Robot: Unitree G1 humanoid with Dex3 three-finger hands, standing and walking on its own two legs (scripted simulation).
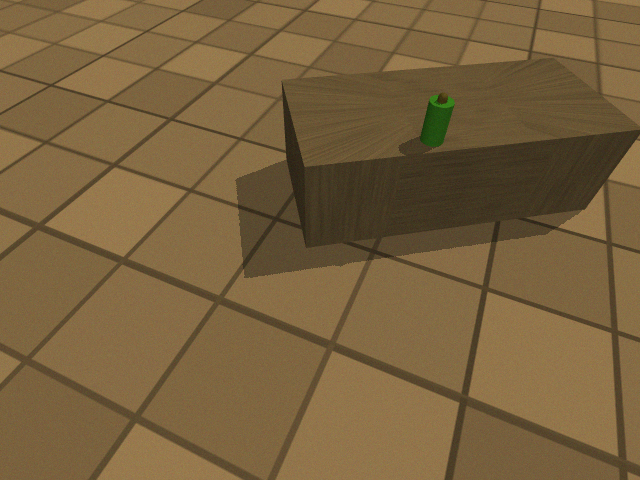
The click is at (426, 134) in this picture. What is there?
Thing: necked bottle
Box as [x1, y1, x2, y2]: [420, 93, 454, 146]
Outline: 445,93 434,95 429,99 420,136 420,140 427,145 436,146 441,144 443,141 454,104 454,101
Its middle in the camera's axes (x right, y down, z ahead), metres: +0.40 -0.42 +1.35
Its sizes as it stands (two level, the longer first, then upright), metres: 0.083 0.083 0.179
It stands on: a support 0.42 m high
